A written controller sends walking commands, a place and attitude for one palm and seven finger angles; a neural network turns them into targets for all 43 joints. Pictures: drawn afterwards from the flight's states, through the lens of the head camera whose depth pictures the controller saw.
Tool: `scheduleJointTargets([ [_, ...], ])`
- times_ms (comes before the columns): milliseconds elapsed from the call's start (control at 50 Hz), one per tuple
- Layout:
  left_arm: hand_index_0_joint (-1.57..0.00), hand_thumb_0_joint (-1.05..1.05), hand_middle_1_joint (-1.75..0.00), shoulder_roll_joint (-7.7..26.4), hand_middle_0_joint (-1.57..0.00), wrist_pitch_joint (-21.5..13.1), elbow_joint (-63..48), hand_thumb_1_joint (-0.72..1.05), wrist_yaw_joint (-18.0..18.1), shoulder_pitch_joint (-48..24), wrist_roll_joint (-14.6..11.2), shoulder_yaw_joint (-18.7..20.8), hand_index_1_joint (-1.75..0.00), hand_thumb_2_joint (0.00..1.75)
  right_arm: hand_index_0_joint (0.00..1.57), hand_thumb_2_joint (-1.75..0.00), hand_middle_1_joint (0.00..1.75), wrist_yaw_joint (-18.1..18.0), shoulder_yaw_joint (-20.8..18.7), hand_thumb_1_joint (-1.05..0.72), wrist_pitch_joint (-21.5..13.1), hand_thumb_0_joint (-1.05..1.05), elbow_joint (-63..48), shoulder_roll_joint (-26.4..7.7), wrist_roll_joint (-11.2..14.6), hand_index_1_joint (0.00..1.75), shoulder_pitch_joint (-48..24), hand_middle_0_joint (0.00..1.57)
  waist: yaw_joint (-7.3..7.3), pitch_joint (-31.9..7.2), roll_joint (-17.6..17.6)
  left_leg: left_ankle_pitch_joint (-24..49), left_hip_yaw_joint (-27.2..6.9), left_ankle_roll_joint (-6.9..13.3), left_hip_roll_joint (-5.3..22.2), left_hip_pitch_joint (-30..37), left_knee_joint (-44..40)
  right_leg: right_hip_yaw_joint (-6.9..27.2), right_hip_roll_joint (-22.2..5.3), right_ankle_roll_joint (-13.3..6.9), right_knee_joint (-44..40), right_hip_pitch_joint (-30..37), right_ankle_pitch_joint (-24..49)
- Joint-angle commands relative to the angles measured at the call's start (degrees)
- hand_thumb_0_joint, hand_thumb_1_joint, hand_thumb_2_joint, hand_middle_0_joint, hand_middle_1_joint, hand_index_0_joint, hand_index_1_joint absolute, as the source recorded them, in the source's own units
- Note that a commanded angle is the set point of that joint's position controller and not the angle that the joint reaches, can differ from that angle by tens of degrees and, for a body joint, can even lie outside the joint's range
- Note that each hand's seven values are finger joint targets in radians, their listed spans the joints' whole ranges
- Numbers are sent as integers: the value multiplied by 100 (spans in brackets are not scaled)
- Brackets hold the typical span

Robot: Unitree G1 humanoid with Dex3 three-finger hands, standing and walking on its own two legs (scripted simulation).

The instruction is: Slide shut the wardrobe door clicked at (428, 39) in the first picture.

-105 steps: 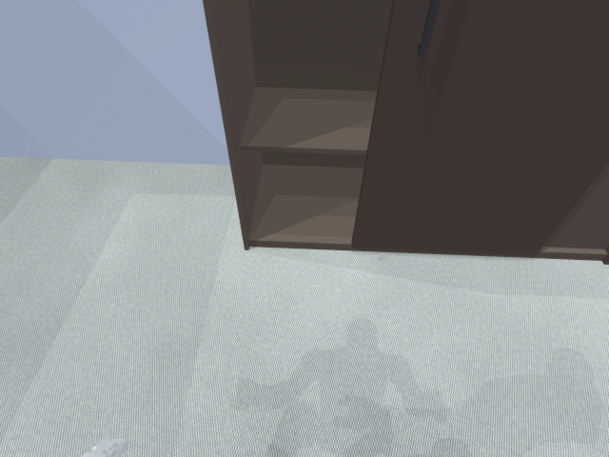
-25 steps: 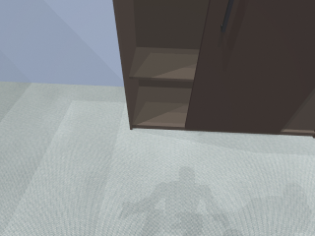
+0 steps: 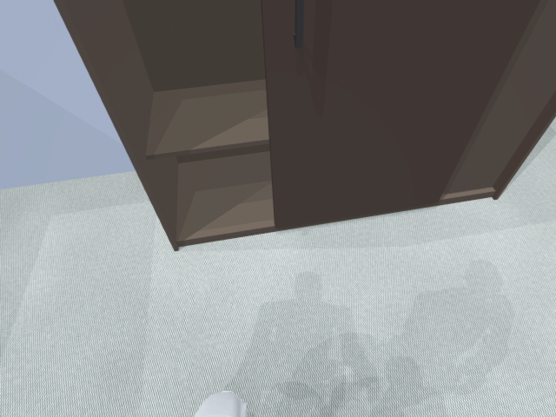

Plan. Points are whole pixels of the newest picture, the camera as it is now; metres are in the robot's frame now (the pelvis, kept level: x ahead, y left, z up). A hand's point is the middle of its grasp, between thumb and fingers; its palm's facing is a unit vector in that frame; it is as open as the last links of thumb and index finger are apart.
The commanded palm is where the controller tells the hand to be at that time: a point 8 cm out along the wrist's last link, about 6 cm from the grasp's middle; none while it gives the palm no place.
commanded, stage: walk to a spot facing it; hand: right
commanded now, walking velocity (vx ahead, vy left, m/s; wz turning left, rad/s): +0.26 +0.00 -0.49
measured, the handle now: out of the picture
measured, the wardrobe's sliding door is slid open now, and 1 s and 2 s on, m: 0.44 0.44 0.44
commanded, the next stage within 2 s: turn to face it in 0.14 s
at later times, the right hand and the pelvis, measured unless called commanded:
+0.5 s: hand out of the picture +0.17 -0.16 -0.18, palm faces +0.18 +0.96 -0.20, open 7.4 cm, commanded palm none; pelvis +0.16 +0.03 -0.01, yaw -8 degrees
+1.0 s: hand (388, 340) +0.30 -0.17 -0.17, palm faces -0.07 +0.96 -0.28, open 7.4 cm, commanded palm none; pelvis +0.20 +0.03 -0.02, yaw +7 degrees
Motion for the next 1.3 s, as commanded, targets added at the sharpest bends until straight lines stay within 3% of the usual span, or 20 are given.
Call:
scheduleJointTargets([
  [0,-20,0,-30,1138,-20,-150,-187,90,101,313,3,314,-30,90,20,-90,30,-55,-93,-90,-199,0,-727,-285,31,30,-802,20,84,255,-582,233,18,-121,39,-848,-651,1579,-1511,-779,-981,525,1681],
  [120,-20,0,-30,1152,-20,-82,-220,90,110,247,63,372,-30,90,20,-90,30,-58,-125,-90,-258,0,-1029,-265,74,30,-1363,20,170,344,-896,269,196,6,-244,-69,-2023,1600,-1384,-595,-478,406,2622],
  [180,-20,0,-30,1263,-20,-25,-367,90,111,-188,26,420,-30,90,20,-90,30,-112,-213,-90,-342,0,-735,-548,70,30,-66,20,-501,-163,-459,872,235,152,-442,2377,-3186,1469,-1094,-222,931,-519,2793],
  [220,-20,0,-30,731,-20,-57,-614,90,66,232,-53,344,-30,90,20,-90,30,-262,-436,-90,-433,0,-434,-1602,7,30,1370,20,-790,-1588,1671,2427,-2890,1188,2470,4902,-3856,261,242,467,4380,-2614,-1837],
  [240,-20,0,-30,901,-20,-33,-725,90,75,-232,6,400,-30,90,20,-90,30,-295,-369,-90,-375,0,-472,-1446,44,30,1393,20,-892,-1080,608,2800,-2736,1461,2331,4239,-3886,460,-123,412,4919,-2728,-2038],
  [360,-20,0,-30,341,-20,284,-448,90,18,-307,76,168,-30,90,20,-90,30,-340,9,-90,-337,0,-476,-423,-25,30,-152,20,48,-22,995,2673,-531,1197,940,1001,-4170,-55,-702,582,3158,-1209,-857],
  [480,-20,0,-30,660,-20,197,-462,90,105,-612,5,138,-30,90,20,-90,30,-255,-130,-90,-111,0,-276,-738,68,30,-9,20,19,-305,754,1738,-964,988,384,990,-3762,-480,-460,755,659,119,363],
  [500,-20,0,-30,875,-20,155,-475,90,144,-564,-1,166,-30,90,20,-90,30,-239,-121,-90,-57,0,-337,-617,94,30,1,20,75,-359,252,1277,-908,802,202,663,-3482,-335,-725,709,253,620,521],
  [540,-20,0,-30,1643,-20,163,-644,90,189,-734,51,332,-30,90,20,-90,30,-159,-98,-90,36,0,-443,-271,135,30,107,20,84,-153,-1908,-1119,78,241,-683,43,-1733,1467,-2617,-198,-723,425,908],
  [560,-20,0,-30,1584,-20,189,-691,90,221,-891,69,349,-30,90,20,-90,30,-177,-150,-90,120,0,-419,-412,82,30,-44,20,156,53,-1949,-1630,-98,200,-519,49,-693,1546,-2856,-454,-938,6,1005],
  [660,-20,0,-30,1197,-20,197,-891,90,223,-1483,69,295,-30,90,20,-90,30,-93,-200,-90,188,0,-234,-201,56,30,370,20,-228,34,-1034,-958,108,98,-276,189,-21,-158,-2211,-338,-404,47,2466],
  [840,-20,0,-30,1286,-20,287,-673,90,159,-1260,61,476,-30,90,20,-90,30,-97,-217,-90,96,0,-400,-225,11,30,325,20,-248,-196,-1079,237,557,251,-479,1597,-2795,-673,-2172,0,562,25,2396],
  [860,-20,0,-30,1220,-20,288,-697,90,140,-1253,32,465,-30,90,20,-90,30,-115,-254,-90,43,0,-332,-426,-11,30,596,20,-407,-320,-638,1096,333,317,-324,2229,-3452,-898,-1947,252,1215,-334,1886],
  [880,-20,0,-30,839,-20,300,-799,90,96,-1121,-7,393,-30,90,20,-90,30,-194,-341,-90,-35,0,-312,-999,-60,30,750,20,-463,-513,930,2656,-1188,719,839,3202,-3855,-1255,-1356,621,2448,-1608,182],
  [900,-20,0,-30,654,-20,357,-997,90,111,-1517,-26,305,-30,90,20,-90,30,-229,-348,-90,-31,0,-229,-1235,23,30,992,20,-662,-440,1301,3900,-1871,1362,1643,2981,-3931,-741,-885,739,3294,-2159,-1952],
  [940,-20,0,-30,728,-20,458,-988,90,160,-1698,-26,301,-30,90,20,-90,30,-306,-344,-90,3,0,-302,-1135,15,30,583,20,-587,-329,1385,2490,-2096,1691,1441,2379,-4185,-33,-902,685,4091,-2348,-1736],
  [1000,-20,0,-30,769,-20,448,-716,90,104,-1229,35,282,-30,90,20,-90,30,-323,-280,-90,53,0,-604,-903,-6,30,-323,20,-215,-308,712,1776,-1168,1400,895,2028,-4108,-79,-923,744,3826,-2029,-993],
  [1180,-20,0,-30,662,-20,304,-467,90,152,-274,30,137,-30,90,20,-90,30,-244,-227,-90,128,0,-584,-875,64,30,-545,20,19,-453,514,266,-1034,994,339,1483,-3708,-464,-606,683,473,-128,57],
  [1240,-20,0,-30,1603,-20,193,-500,90,167,70,169,307,-30,90,20,-90,30,-147,-137,-90,158,0,-859,-366,6,30,-860,20,284,439,-2172,-1558,-86,405,-819,-260,-758,2758,-2722,-345,-1850,-476,-2622],
  [1280,-20,0,-30,1191,-20,129,-565,90,178,-314,132,193,-30,90,20,-90,30,-48,-204,-90,73,0,-699,-515,-45,30,-768,20,-15,660,-1091,-869,-343,472,-465,-366,167,2188,-2417,-412,-1775,-673,-2299],
])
